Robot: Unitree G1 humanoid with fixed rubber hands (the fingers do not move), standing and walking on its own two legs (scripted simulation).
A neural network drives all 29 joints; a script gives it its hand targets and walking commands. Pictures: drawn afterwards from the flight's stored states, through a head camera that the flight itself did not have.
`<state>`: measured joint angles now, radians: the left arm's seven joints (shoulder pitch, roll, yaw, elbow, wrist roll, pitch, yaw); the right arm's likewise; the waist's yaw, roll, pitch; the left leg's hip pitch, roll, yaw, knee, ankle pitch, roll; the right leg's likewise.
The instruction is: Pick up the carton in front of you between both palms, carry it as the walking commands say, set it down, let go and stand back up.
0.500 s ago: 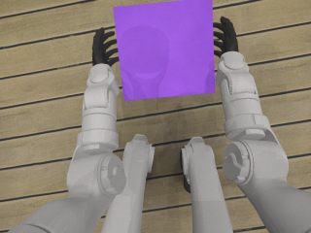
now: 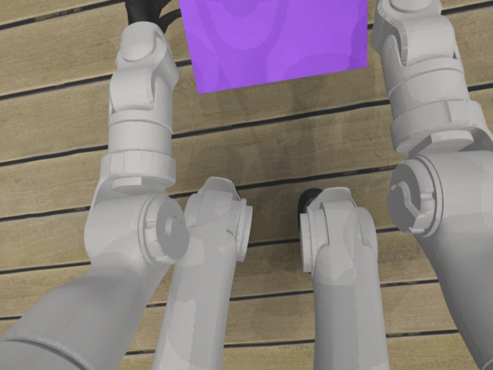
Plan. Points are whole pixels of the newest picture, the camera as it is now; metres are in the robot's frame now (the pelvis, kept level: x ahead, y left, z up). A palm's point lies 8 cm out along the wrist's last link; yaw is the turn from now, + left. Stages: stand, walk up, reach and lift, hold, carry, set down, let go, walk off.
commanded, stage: set down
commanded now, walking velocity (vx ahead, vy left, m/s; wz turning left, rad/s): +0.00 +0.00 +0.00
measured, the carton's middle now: (266, 4) +0.57 +0.02 -0.25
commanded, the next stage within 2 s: none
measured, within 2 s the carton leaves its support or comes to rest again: rests again in 0.66 s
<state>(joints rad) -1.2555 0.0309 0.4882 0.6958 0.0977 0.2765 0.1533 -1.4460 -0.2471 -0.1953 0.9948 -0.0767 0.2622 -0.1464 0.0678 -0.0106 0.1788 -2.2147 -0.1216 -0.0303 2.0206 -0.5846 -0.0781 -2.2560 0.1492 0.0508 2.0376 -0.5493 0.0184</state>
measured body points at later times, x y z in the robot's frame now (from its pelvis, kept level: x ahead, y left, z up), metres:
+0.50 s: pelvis +0.00 +0.00 -0.04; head +0.37 -0.01 +0.23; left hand +0.54 +0.17 -0.19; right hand +0.59 -0.12 -0.19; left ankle +0.10 +0.12 -0.38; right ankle +0.10 -0.10 -0.38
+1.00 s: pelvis +0.02 +0.00 -0.04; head +0.39 -0.01 +0.20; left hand +0.55 +0.18 -0.21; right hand +0.60 -0.13 -0.22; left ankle +0.10 +0.12 -0.38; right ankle +0.10 -0.10 -0.38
